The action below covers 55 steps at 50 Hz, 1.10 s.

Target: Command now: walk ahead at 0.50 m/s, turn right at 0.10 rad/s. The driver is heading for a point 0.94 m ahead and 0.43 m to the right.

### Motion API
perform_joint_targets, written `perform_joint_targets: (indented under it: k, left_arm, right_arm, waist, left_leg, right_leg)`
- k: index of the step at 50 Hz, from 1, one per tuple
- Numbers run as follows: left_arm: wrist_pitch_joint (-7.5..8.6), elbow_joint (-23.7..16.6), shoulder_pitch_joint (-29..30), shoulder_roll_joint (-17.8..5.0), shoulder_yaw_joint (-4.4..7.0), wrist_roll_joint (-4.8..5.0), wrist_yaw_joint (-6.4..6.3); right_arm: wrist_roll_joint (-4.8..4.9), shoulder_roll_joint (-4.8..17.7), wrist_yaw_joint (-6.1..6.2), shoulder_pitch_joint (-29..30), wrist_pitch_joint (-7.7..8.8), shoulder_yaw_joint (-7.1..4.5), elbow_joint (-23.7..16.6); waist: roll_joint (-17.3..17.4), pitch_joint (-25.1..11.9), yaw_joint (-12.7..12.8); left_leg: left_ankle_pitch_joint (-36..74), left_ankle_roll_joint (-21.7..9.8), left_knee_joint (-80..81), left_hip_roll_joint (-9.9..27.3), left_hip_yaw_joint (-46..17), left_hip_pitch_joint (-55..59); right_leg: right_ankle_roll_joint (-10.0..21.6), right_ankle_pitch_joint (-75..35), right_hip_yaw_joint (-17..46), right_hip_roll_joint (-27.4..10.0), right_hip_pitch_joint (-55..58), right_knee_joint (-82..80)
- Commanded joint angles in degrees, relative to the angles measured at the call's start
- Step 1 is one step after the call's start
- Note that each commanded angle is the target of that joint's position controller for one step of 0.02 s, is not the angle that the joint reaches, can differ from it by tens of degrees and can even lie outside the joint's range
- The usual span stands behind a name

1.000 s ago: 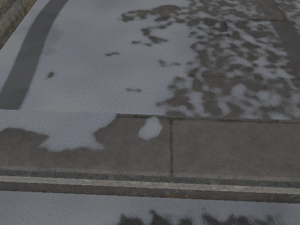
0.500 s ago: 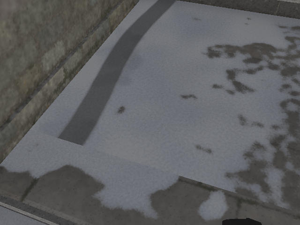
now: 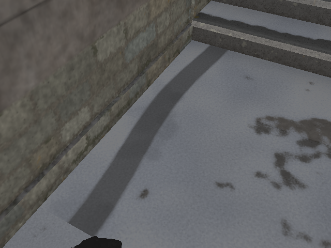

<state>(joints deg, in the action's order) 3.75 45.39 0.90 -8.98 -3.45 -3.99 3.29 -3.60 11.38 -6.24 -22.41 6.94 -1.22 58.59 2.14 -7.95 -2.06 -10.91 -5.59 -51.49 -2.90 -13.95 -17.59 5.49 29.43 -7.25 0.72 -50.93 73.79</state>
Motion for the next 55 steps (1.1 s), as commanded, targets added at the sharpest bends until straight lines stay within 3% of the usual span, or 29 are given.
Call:
perform_joint_targets:
  k: [1, 3, 5, 7, 8, 9, 12, 17, 19, 23, 24, 25, 26, 27, 28, 29, 30, 32, 34, 38, 44, 45, 46, 49, 51, 52, 53, 54, 55]
  left_arm:
    - [1.79, 8.44, -25.87, -13.82, 4.88, 0.07, -1.58]
    - [1.34, 9.35, -15.11, -4.33, 3.24, 0.46, -1.43]
    - [1.59, 10.3, -8.78, 0.16, 2.03, 0.61, -2.01]
    - [3.09, 12.19, -10.1, -1.68, 2.33, 0.77, -2.66]
    - [3.66, 12.1, -10.12, -3.55, 2.87, -0.31, -2.39]
    - [3.94, 10.45, -9.65, -5.48, 3.6, -0.97, -1.95]
    - [5.57, 12.09, -20.04, -4.28, 2.84, -0.14, -2.14]
    - [5.22, 11.86, -29.49, -5.3, 3.84, 1.77, -0.32]
    - [5.0, 12.81, -31.18, -4.95, 4.23, 2.22, 0.4]
    - [4.32, 12.63, -28.92, -9.24, 6.7, 2.1, 0.48]
    - [4.01, 12.32, -27.15, -9.8, 7.31, 1.77, 0.35]
    - [4.23, 11.87, -27.3, -7.81, 6.9, 1.17, 0.42]
    - [4.63, 9.33, -26.74, -2.76, 5.66, 1.68, 0.19]
    - [5.04, 7.54, -33.75, 4.83, 3.01, 0.98, -0.14]
    - [3.98, 8.01, -23.03, -4.46, 6.04, 2.35, 0.6]
    - [3.01, 7.26, -19.19, -5.03, 6.87, 2.85, 0.0]
    - [2.69, 8.4, -19.27, -5.74, 7.31, 2.25, -1.06]
    - [2.4, 8.44, -18.65, -1.38, 6.71, -0.44, -1.09]
    - [1.84, 7.18, -16.0, 2.3, 6.04, 0.48, -0.01]
    - [2.11, 6.15, -9.34, 1.39, 5.81, 1.77, 1.71]
    - [-0.36, 4.69, -4.15, -1.2, 5.57, 0.9, 1.48]
    - [-0.65, 0.38, 2.27, -6.14, 7.42, 7.76, -0.47]
    - [-1.04, -1.1, 5.35, -6.29, 7.21, 8.1, -1.12]
    - [-2.35, -2.51, 3.4, -5.99, 8.09, 6.42, -1.38]
    - [-2.51, -0.28, -8.02, -8.5, 10.12, 5.8, -1.36]
    - [-2.56, 2.26, -18.04, -13.28, 12.48, 5.52, -2.02]
    - [-2.49, 2.67, -21.57, -20.6, 14.01, 5.46, -2.86]
    - [-1.73, 0.82, -22.93, -20.48, 13.18, 4.8, -2.8]
    - [-1.25, 0.9, -22.79, -16.1, 11.97, 3.89, -2.92]
  right_arm:
    - [1.0, 2.22, 1.54, 4.15, -0.19, -1.24, -4.43]
    - [-0.08, 1.13, 2.75, 7.73, -0.35, 0.33, -6.92]
    - [-0.97, 1.68, 3.62, 8.45, -1.51, 1.23, -7.24]
    - [-1.09, 3.13, 3.28, 12.87, -1.43, 1.67, -9.01]
    - [-0.59, 4.49, 3.46, 15.98, -0.83, 1.41, -10.79]
    - [1.2, 4.36, 3.37, 19.13, -0.97, 1.51, -12.09]
    - [-1.38, 3.12, 3.13, 21.34, -1.04, 1.64, -12.95]
    - [-1.63, 1.41, 3.22, 33.58, -2.31, 1.56, -17.64]
    - [-0.41, 1.76, 3.49, 38.04, -2.51, 0.83, -20.14]
    - [1.11, 3.62, 4.71, 40.36, -1.92, -1.05, -21.94]
    - [2.24, 4.33, 5.29, 36.59, -1.21, -1.59, -20.61]
    - [3.37, 5.58, 6.26, 28.28, -0.14, -2.57, -18.28]
    - [1.98, 8.02, 7.17, 16.19, 0.6, -3.24, -15.81]
    - [1.76, 8.14, 7.19, 4.65, 0.64, -2.89, -13.19]
    - [-0.52, 5.59, 8.53, -1.38, 0.28, -3.61, -9.61]
    - [0.23, 6.85, 8.9, 4.6, 0.19, -4.11, -9.22]
    - [0.81, 3.05, 9.52, 9.68, -0.14, -3.21, -9.92]
    - [1.42, -2.1, 8.57, 13.58, -0.34, -2.0, -10.2]
    - [0.62, -1.73, 8.47, 14.41, 0.22, -2.69, -9.51]
    - [-1.19, -1.8, 7.27, 10.6, 0.97, -2.27, -6.46]
    - [-1.18, 3.08, 5.58, 4.54, 2.7, -2.32, -3.07]
    - [4.94, 11.99, 7.38, 4.04, 0.0, -5.14, -3.4]
    - [5.86, 12.44, 8.2, 3.62, -1.06, -5.5, -3.85]
    - [4.87, 10.18, 8.91, 2.86, -2.2, -5.97, -3.88]
    - [5.42, 10.28, 8.97, 5.18, -2.76, -6.31, -5.08]
    - [4.81, 9.41, 9.04, 5.38, -2.81, -6.0, -6.29]
    - [2.46, 3.55, 8.63, 4.39, -1.8, -4.19, -9.86]
    - [4.05, 2.68, 7.68, 5.35, 0.97, -3.36, -12.32]
    - [6.48, 5.55, 6.94, 11.51, 2.66, -4.15, -13.75]
  waist:
    - [-10.8, 5.45, 8.39]
    - [1.06, 3.03, 1.34]
    - [-1.18, 2.25, -2.83]
    - [-0.03, 2.8, -2.62]
    - [0.58, 2.22, -2.09]
    - [-0.44, 3.24, -0.15]
    - [-3.82, 4.78, 3.45]
    - [-6.92, 6.28, 8.0]
    - [-8.22, 8.08, 8.22]
    - [-8.07, 8.34, 5.44]
    - [-7.8, 6.9, 3.31]
    - [-6.5, -1.04, 0.68]
    - [0.57, -12.66, -2.38]
    - [20.39, -28.11, -2.63]
    - [6.54, -10.9, -7.89]
    - [2.94, 0.74, -4.95]
    - [0.42, 3.44, -2.37]
    - [1.73, 3.5, 1.31]
    - [0.89, 2.38, 2.04]
    - [-0.11, 6.07, 2.16]
    - [0.71, 8.71, 3.36]
    - [-1.15, 9.61, 2.1]
    - [-0.78, 10.29, 1.26]
    - [3.99, 10.62, 2.48]
    - [3.57, 5.92, 8.32]
    - [0.81, 0.52, 11.85]
    - [-13.16, -2.27, 8.89]
    - [-15.1, -11.86, 7.94]
    - [-10.96, -7.98, 9.36]
  left_leg:
    - [10.04, -2.49, -47.9, -4.7, -6.43, -45.41]
    - [13.18, -3.71, -51.09, -0.76, -3.04, -43.98]
    - [10.43, -3.77, -53.01, 2.46, -0.75, -44.56]
    - [9.62, -3.24, -45.45, 3.4, 2.91, -45.98]
    - [11.18, -2.46, -38.83, 4.18, 4.38, -42.27]
    - [11.33, -0.98, -32.78, 5.08, 9.35, -36.46]
    - [14.56, 4.16, -27.05, 7.02, 10.52, -40.5]
    - [16.22, 6.29, -1.47, 6.69, 15.22, -31.4]
    - [12.31, 6.26, 8.03, 5.27, 16.27, -26.44]
    - [5.74, 4.7, 22.54, 2.69, 17.63, -16.42]
    - [9.38, 2.75, 25.32, 2.37, 18.11, -8.26]
    - [15.07, -0.97, 21.55, 4.31, 17.63, 7.65]
    - [31.16, -9.04, 16.87, 13.14, 10.22, 29.35]
    - [30.25, -24.81, 24.58, 30.07, -17.33, 59.06]
    - [12.68, -16.67, 32.9, 29.96, -19.85, 47.0]
    - [2.27, -11.28, 35.93, 28.08, -11.88, 31.75]
    - [0.6, -8.57, 38.97, 25.92, -5.02, 21.11]
    - [11.37, -6.86, 41.76, 21.23, 5.57, 13.88]
    - [15.15, -7.46, 43.22, 19.58, 11.91, 13.56]
    - [21.83, -8.05, 46.74, 17.85, 22.25, 10.5]
    - [36.62, -7.7, 45.37, 20.82, 27.96, 18.75]
    - [23.49, -1.38, 41.85, 18.99, 29.43, 19.52]
    - [20.58, -0.37, 41.33, 19.74, 28.73, 19.66]
    - [31.56, 0.41, 34.32, 20.51, 29.53, 20.9]
    - [44.56, 1.8, 18.11, 18.51, 31.41, 18.18]
    - [36.79, 4.09, 2.84, 15.91, 31.41, 7.94]
    - [-5.67, 7.68, -19.29, 8.01, 29.84, -17.29]
    - [-22.14, 8.29, -32.02, 0.68, 14.97, -28.35]
    - [-17.26, 6.8, -34.74, 3.74, 10.55, -35.17]
  right_leg:
    - [11.17, 23.2, 57.21, -11.72, 36.06, -47.68]
    - [8.76, 4.81, 46.42, -11.16, 28.7, -45.73]
    - [6.7, -3.39, 39.23, -8.73, 23.36, -47.15]
    - [4.83, -8.69, 27.82, -4.74, 23.64, -48.1]
    - [2.88, -10.57, 24.52, -3.46, 21.95, -49.45]
    - [2.9, -12.66, 19.83, -2.53, 18.44, -53.61]
    - [7.28, -25.63, 23.38, -5.14, 28.88, -53.41]
    - [8.51, -33.28, 23.72, -6.32, 37.35, -53.74]
    - [9.24, -34.41, 25.63, -7.79, 40.09, -54.26]
    - [8.09, -53.01, 29.06, -11.14, 48.79, -50.53]
    - [6.46, -59.88, 27.98, -10.1, 48.05, -47.7]
    - [3.12, -64.82, 25.05, -7.32, 45.14, -41.12]
    - [-0.53, -51.65, 22.13, -0.44, 35.12, -25.76]
    - [-6.89, -1.92, 16.94, 9.05, 10.86, -8.58]
    - [-5.36, 0.25, 15.69, 3.92, 0.36, 2.76]
    - [-4.01, -7.03, 14.97, -0.34, -0.24, 6.3]
    - [-3.26, -12.64, 14.63, -4.05, 4.23, 3.06]
    - [-2.02, -14.92, 13.63, -6.26, 10.65, -0.71]
    - [-1.92, -14.64, 12.2, -6.91, 9.65, -2.12]
    - [-1.4, -27.13, 9.52, -9.07, 7.68, -14.22]
    - [-0.99, -28.71, 9.01, -8.22, 10.19, -29.03]
    - [-1.3, -27.4, 6.48, -6.61, 8.94, -27.96]
    - [-1.09, -26.61, 6.56, -6.74, 9.22, -30.76]
    - [0.81, -18.23, 2.14, -3.63, 15.16, -33.68]
    - [3.85, -17.63, -1.49, 1.7, 29.9, -39.13]
    - [6.43, -19.7, 3.77, 1.28, 46.43, -40.69]
    - [14.07, -20.42, 29.81, -12.43, 64.47, -43.9]
    - [20.76, -10.91, 54.98, -19.67, 72.62, -56.59]
    - [17.24, -13.78, 48.99, -18.03, 71.12, -58.36]
